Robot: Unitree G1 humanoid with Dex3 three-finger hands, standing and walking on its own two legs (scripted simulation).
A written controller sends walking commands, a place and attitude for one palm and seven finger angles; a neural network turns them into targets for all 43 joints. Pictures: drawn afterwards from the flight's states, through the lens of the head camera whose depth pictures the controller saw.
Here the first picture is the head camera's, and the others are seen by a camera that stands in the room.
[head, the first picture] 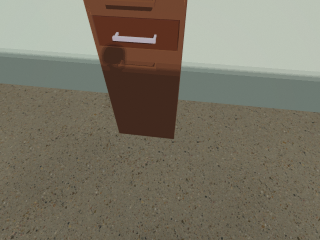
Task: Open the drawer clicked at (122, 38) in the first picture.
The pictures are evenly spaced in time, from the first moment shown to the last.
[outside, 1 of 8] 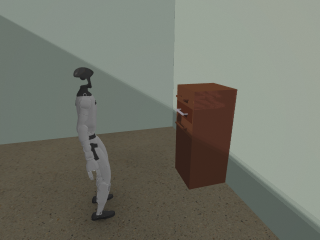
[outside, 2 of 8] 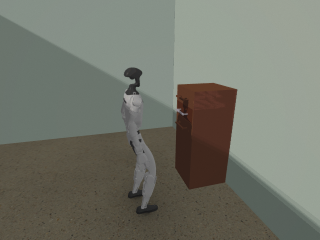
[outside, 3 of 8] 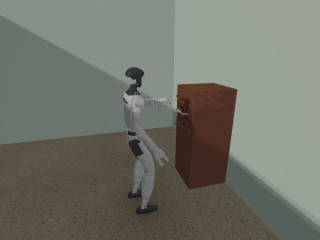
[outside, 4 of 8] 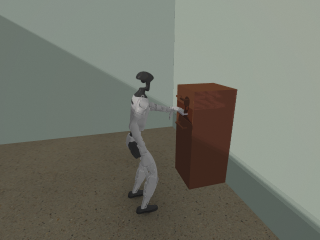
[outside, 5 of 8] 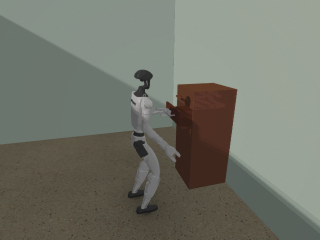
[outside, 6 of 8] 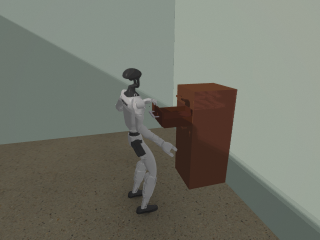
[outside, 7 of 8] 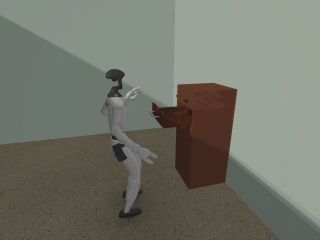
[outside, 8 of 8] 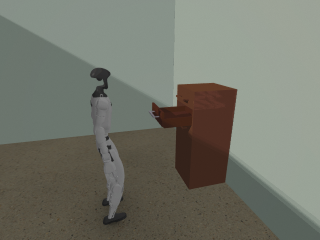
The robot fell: no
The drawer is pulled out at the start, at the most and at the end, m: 0.00 0.30 0.30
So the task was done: yes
